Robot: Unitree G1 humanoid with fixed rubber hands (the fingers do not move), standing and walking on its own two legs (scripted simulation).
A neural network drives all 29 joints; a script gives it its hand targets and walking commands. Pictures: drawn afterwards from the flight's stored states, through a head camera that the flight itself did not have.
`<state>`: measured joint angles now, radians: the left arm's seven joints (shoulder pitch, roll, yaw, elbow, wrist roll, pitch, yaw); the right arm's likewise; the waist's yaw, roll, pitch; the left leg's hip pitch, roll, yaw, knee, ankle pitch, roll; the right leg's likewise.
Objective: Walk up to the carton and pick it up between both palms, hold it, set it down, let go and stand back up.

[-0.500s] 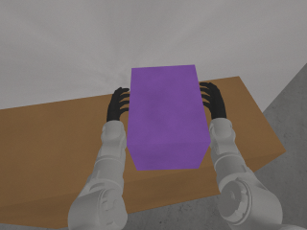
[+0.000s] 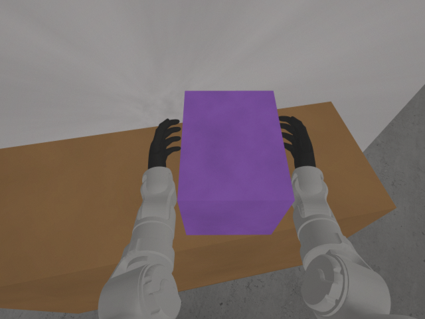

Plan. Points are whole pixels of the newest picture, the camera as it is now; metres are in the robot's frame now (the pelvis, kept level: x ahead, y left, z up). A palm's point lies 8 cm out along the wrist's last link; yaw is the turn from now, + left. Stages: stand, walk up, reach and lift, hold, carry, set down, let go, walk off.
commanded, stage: set down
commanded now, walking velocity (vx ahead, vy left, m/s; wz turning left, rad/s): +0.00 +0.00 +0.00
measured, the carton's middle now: (229, 164) +0.42 +0.00 +0.00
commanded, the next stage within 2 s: none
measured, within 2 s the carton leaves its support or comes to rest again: neither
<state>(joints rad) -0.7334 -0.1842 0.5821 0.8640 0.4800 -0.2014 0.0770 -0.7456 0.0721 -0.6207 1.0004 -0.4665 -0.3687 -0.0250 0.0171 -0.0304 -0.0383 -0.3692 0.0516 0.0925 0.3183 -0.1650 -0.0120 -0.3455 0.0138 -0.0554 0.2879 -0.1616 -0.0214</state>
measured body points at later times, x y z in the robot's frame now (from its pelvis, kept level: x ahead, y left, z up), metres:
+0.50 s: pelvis +0.00 +0.00 +0.00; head +0.09 +0.02 +0.44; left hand +0.42 +0.13 +0.03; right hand +0.42 -0.14 +0.04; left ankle -0.02 +0.12 -0.75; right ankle -0.03 -0.10 -0.75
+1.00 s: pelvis -0.02 +0.00 -0.02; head +0.07 +0.00 +0.42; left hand +0.43 +0.18 +0.03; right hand +0.45 -0.15 +0.04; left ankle -0.02 +0.13 -0.75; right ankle -0.03 -0.10 -0.75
